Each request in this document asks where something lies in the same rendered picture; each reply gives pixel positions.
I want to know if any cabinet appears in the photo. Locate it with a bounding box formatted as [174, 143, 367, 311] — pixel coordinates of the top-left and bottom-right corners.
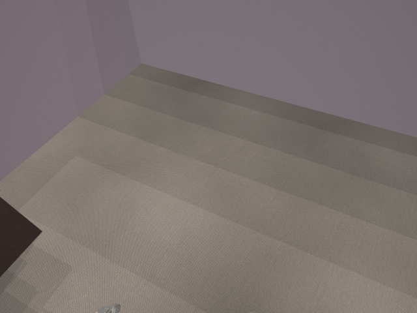
[0, 197, 42, 277]

